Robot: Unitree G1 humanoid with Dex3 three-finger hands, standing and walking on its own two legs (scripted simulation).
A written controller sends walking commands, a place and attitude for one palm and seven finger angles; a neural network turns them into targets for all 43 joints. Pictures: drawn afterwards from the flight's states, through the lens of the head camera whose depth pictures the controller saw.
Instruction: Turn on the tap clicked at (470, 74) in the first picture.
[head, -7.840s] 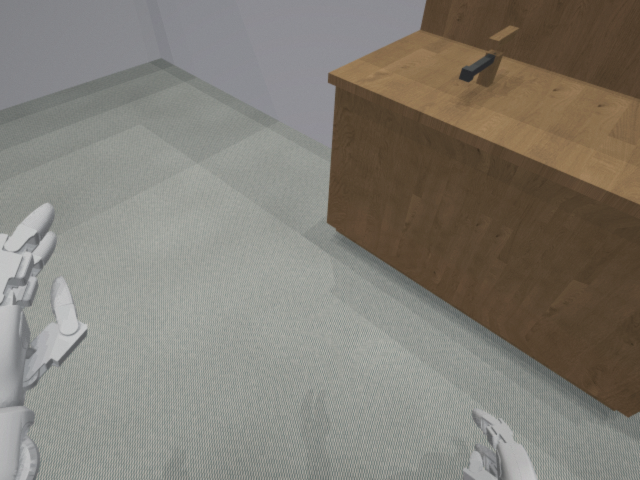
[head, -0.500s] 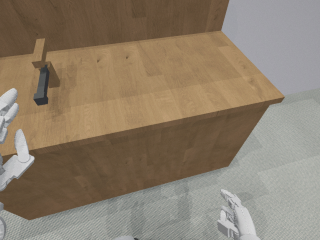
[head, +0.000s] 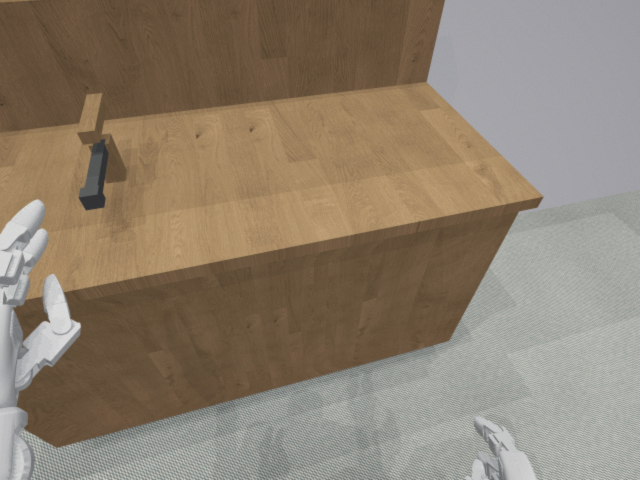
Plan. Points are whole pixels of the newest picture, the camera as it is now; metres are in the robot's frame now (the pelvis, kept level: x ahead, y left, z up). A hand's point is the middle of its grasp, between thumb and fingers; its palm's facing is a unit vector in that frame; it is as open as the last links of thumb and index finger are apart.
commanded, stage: come to a stop and stand still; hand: left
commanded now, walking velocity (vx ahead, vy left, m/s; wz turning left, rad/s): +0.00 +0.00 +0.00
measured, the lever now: (92, 197) +0.50 +0.41 +0.05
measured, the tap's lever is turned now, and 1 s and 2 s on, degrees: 0 0 0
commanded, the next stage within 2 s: look again from close up in 0.16 s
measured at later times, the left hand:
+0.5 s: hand (72, 265) +0.26 +0.26 +0.19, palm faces +0.38 -0.86 -0.35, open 7.4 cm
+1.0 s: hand (45, 256) +0.29 +0.31 +0.17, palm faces +0.43 -0.84 -0.33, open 7.4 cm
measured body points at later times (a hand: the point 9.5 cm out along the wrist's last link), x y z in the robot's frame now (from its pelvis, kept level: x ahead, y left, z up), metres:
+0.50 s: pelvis +0.02 +0.03 +0.00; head +0.04 +0.03 +0.45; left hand +0.24 +0.31 +0.20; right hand +0.18 -0.21 -0.08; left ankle +0.04 +0.12 -0.74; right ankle +0.06 -0.09 -0.74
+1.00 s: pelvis +0.07 +0.06 -0.01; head +0.08 +0.08 +0.44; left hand +0.26 +0.36 +0.18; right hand +0.26 -0.15 -0.07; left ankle +0.04 +0.12 -0.74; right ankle +0.06 -0.08 -0.73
